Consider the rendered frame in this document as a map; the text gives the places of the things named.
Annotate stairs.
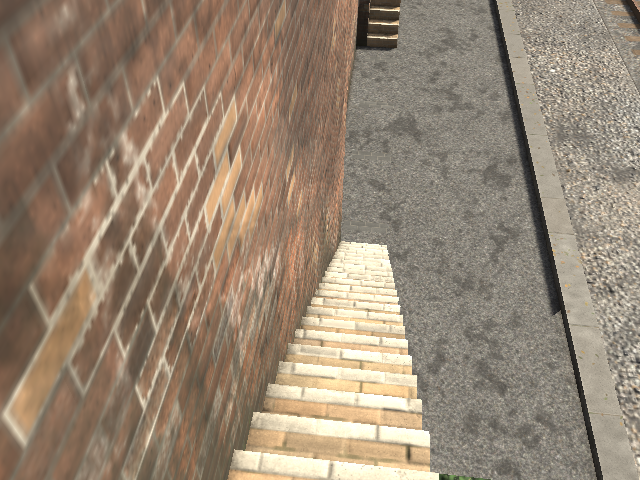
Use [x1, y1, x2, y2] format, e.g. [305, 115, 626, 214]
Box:
[227, 241, 439, 480]
[367, 0, 401, 48]

